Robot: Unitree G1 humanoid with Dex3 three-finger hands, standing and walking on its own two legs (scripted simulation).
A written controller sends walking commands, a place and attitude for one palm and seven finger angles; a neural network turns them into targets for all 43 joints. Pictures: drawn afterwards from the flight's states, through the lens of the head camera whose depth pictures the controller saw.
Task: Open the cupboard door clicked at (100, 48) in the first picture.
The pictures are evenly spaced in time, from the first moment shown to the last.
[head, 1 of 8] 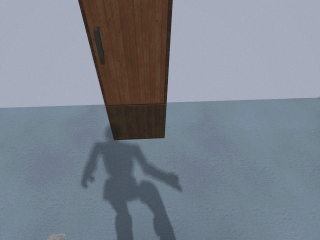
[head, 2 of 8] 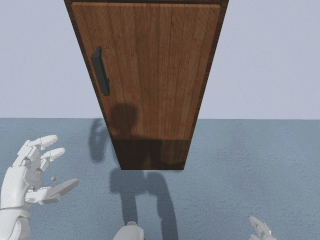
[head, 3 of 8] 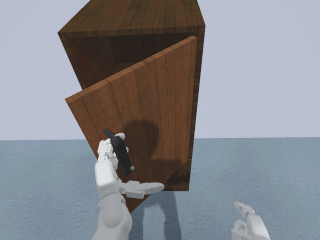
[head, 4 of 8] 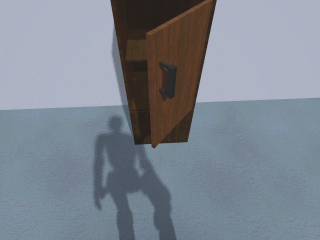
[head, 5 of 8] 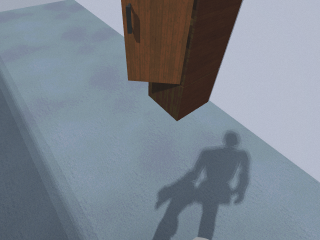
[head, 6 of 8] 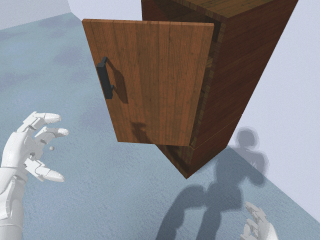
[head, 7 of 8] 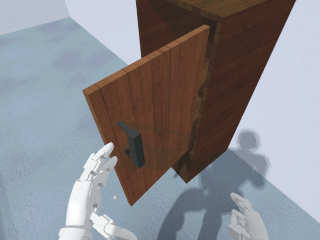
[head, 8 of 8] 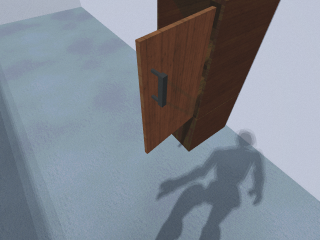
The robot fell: no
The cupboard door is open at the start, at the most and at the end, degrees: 0 99 98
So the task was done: yes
